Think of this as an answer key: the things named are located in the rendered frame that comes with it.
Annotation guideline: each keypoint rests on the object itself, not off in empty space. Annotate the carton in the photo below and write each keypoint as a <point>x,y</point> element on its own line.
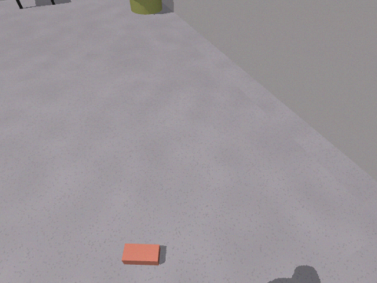
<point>141,254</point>

